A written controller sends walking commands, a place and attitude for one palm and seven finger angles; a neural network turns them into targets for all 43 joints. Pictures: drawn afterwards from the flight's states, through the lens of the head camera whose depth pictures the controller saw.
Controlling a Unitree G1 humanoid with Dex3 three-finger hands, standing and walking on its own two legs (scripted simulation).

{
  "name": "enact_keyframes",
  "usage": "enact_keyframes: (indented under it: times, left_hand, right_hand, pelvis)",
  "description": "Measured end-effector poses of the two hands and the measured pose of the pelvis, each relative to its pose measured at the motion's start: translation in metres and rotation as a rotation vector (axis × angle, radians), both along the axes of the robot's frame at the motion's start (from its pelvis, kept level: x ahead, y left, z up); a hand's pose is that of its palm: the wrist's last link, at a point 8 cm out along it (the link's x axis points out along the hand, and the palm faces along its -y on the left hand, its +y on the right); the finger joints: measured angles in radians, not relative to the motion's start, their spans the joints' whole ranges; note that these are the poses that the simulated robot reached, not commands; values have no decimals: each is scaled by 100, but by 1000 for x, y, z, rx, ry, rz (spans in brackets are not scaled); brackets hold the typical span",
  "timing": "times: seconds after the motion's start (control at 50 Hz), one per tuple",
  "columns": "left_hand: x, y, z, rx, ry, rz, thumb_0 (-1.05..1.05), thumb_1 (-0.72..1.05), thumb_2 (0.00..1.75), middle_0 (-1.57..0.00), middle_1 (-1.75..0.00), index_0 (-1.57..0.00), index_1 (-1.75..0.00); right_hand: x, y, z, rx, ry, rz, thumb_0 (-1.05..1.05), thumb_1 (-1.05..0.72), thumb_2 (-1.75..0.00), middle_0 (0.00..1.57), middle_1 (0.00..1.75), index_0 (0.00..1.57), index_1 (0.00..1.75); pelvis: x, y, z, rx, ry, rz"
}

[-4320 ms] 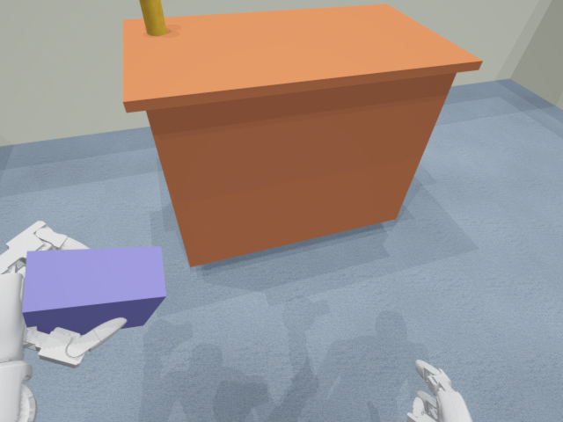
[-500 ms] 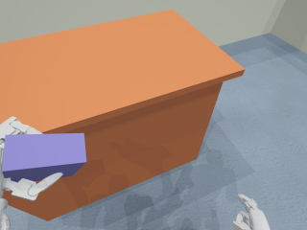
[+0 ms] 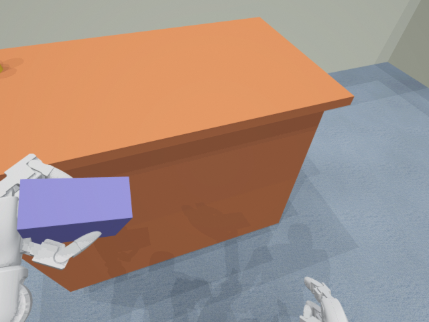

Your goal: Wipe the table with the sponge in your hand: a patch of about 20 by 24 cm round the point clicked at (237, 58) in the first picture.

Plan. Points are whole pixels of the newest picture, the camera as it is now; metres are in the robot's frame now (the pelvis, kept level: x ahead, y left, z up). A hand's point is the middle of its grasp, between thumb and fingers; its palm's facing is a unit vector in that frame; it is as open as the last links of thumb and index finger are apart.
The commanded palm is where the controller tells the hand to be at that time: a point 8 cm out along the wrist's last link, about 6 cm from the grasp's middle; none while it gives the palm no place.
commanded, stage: come to a stop and stand still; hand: left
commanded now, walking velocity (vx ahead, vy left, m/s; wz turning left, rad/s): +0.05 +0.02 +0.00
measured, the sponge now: (92, 211) +0.23 +0.19 +0.16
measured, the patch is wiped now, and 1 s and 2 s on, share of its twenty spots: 0.00 0.00 0.00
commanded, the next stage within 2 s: look again from close up in 0.02 s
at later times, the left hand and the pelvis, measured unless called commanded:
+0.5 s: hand (47, 197) +0.25 +0.26 +0.16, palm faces +0.30 -0.86 -0.42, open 9.9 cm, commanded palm +0.19 +0.30 +0.19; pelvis +0.02 +0.03 +0.01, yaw -3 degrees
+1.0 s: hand (17, 167) +0.29 +0.32 +0.18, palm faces +0.39 -0.86 -0.34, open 9.9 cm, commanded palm +0.23 +0.35 +0.19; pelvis +0.07 +0.08 -0.02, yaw -1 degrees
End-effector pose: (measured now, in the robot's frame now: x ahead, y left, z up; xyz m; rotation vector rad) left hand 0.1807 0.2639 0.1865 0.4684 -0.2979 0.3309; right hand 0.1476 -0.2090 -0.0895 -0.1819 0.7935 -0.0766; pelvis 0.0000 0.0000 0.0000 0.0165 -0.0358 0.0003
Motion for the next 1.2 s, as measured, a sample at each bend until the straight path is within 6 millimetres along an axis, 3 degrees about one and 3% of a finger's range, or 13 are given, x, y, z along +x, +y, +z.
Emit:
enact_keyframes:
  times: [0.12,0.18,0.24,0.36,0.42,0.58,0.76,0.9,1.02,1.1,1.2]
  left_hand:
    - [-5,19,3,46,16,6,0,-47,100,-77,-134,-76,-134]
    - [9,48,18,193,-42,38,0,-47,100,-77,-134,-76,-134]
    - [25,68,16,79,-74,104,0,-47,100,-77,-134,-76,-134]
    - [32,27,-6,-12,20,-48,0,-47,100,-77,-134,-76,-134]
    - [31,21,-13,-1,62,-106,0,-47,100,-77,-134,-76,-134]
    - [36,57,-4,-1,1,8,0,-47,100,-77,-134,-76,-134]
    - [56,66,-12,-52,-37,-30,0,-47,100,-77,-134,-76,-134]
    - [71,79,-4,11,-69,-42,0,-47,100,-77,-134,-76,-134]
    - [71,97,-3,6,-158,-43,0,-47,100,-77,-134,-76,-134]
    - [90,103,-6,-11,-107,-34,0,-47,100,-77,-134,-76,-134]
    - [114,94,2,1,-45,-76,0,-47,100,-77,-134,-76,-134]
  right_hand:
    - [-5,-10,11,-51,-8,-53,1,-91,-90,20,30,20,30]
    - [-7,-12,8,-73,-32,-3,1,-91,-90,20,30,20,30]
    - [-9,-10,8,-43,-49,6,1,-91,-90,20,30,20,30]
    - [-9,1,19,3,-121,-56,1,-91,-90,20,30,20,30]
    - [-5,6,24,-7,-122,-62,1,-91,-90,20,30,20,30]
    - [19,16,32,-44,-114,1,1,-91,-90,20,30,20,30]
    - [59,26,38,-83,-161,4,1,-91,-90,20,30,20,30]
    - [81,46,29,-42,-162,17,1,-91,-90,20,30,20,30]
    - [84,61,18,-69,-107,28,1,-91,-90,20,30,20,30]
    - [77,74,17,-27,-84,-25,1,-91,-90,20,30,20,30]
    - [66,82,20,11,-45,-44,1,-91,-90,20,30,20,30]
  pelvis:
    - [3,9,3,-7,-4,-18]
    - [1,7,-3,2,4,-13]
    - [-1,13,-1,4,-21,-27]
    - [8,26,5,-4,-17,-48]
    - [13,27,7,-8,-10,-50]
    - [27,31,9,-25,3,-37]
    - [49,52,0,-26,3,-27]
    - [64,61,-7,-53,-8,-5]
    - [68,79,-17,-41,-9,-40]
    - [77,86,-8,-25,-23,-62]
    - [90,88,5,-30,-2,-58]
